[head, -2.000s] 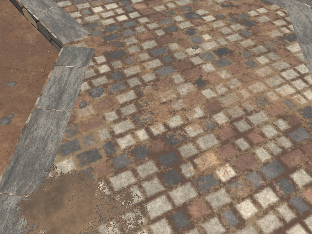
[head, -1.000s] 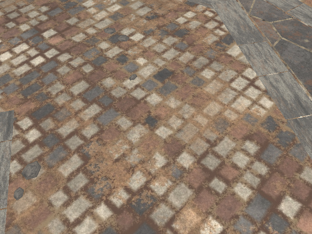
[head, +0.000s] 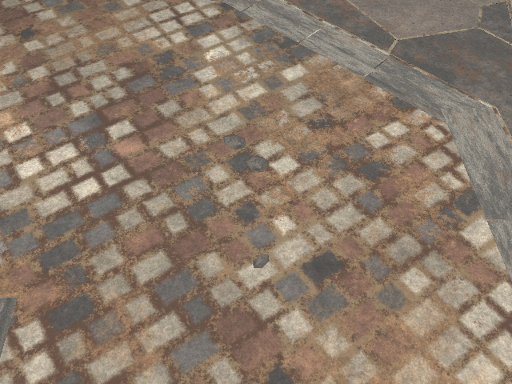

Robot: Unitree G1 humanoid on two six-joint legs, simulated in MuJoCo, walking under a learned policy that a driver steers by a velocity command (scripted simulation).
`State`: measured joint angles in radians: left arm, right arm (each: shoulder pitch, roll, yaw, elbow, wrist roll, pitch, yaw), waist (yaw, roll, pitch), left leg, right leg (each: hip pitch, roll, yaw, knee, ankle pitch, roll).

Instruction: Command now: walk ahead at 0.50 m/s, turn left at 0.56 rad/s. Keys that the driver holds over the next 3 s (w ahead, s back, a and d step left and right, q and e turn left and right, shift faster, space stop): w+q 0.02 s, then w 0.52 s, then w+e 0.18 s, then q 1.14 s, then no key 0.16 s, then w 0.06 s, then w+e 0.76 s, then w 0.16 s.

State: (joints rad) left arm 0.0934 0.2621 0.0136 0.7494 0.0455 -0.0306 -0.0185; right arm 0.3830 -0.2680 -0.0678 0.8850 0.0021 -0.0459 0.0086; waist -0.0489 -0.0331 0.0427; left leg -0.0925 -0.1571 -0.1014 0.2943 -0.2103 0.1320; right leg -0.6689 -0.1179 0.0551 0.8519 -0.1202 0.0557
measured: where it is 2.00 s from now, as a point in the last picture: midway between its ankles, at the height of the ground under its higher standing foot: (248, 360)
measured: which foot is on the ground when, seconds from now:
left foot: down 0.00-0.22, up 0.24-0.68, down 0.70-1.00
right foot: up 0.00-0.18, down 0.20-0.72, up 0.74-1.00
